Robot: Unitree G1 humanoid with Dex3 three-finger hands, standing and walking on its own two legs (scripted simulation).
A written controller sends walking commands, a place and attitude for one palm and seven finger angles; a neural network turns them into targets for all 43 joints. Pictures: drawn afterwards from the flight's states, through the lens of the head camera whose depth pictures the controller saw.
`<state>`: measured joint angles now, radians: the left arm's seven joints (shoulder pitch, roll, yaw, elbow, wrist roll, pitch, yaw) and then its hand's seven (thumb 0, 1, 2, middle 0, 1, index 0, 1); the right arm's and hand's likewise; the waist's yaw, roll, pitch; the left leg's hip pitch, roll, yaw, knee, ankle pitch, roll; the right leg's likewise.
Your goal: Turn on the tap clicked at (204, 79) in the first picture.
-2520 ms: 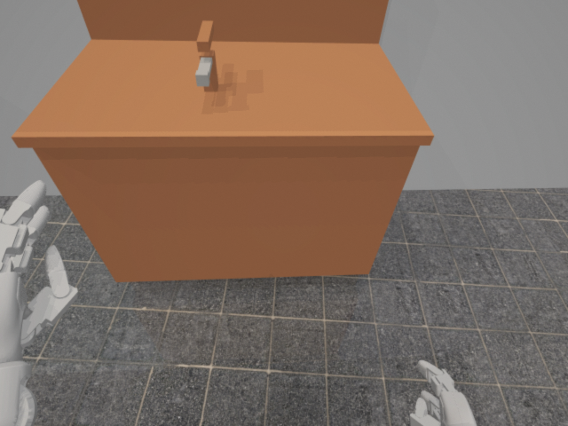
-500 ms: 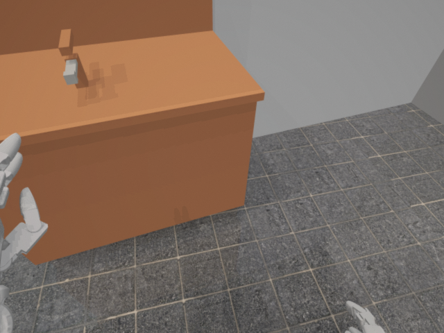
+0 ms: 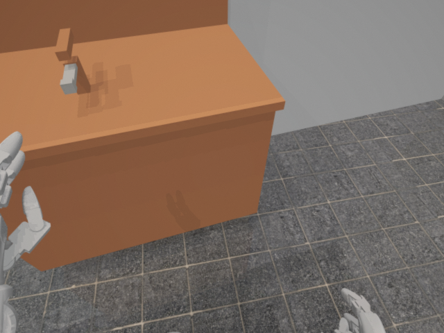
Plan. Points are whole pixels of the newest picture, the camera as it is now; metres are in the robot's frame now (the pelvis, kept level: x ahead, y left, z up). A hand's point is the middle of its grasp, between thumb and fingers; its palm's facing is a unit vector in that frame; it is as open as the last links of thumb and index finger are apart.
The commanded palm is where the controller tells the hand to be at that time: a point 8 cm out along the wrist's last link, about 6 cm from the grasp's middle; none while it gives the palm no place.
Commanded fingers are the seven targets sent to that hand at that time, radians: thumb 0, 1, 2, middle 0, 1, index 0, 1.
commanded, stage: take the last steps up to it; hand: left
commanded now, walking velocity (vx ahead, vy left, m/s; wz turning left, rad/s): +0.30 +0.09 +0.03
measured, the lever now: (68, 86) +0.63 +0.43 +0.09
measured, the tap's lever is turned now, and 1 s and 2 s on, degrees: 0 0 0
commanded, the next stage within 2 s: come to a stop and stand still in 0.70 s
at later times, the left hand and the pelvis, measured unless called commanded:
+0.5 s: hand (89, 155) +0.33 +0.23 +0.18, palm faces +0.43 -0.78 -0.45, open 7.4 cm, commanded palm +0.27 +0.27 +0.18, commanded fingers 0.00 0.90 0.90 -0.20 -0.30 -0.20 -0.30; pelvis +0.11 -0.01 +0.00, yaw +1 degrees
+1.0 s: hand (108, 124) +0.39 +0.22 +0.18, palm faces +0.43 -0.79 -0.43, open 7.4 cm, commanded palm +0.35 +0.27 +0.18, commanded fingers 0.00 0.90 0.90 -0.20 -0.30 -0.20 -0.30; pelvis +0.19 -0.01 -0.01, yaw +1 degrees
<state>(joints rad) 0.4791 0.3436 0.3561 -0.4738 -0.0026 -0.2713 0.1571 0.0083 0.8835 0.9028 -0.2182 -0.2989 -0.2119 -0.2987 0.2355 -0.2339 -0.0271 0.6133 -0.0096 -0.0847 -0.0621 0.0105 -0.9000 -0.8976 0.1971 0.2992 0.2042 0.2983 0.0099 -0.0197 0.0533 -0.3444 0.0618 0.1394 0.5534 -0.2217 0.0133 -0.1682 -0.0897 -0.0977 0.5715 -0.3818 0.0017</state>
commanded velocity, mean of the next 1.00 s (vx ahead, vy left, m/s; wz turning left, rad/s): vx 0.15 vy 0.08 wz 0.03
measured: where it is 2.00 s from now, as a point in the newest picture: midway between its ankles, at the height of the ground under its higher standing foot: outside the picture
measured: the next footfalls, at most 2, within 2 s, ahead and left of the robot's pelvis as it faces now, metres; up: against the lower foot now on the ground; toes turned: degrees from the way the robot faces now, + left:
left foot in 0.02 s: +0.11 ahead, +0.15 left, +0.00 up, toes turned +8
right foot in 0.30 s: +0.14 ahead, -0.10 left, +0.00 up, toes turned -9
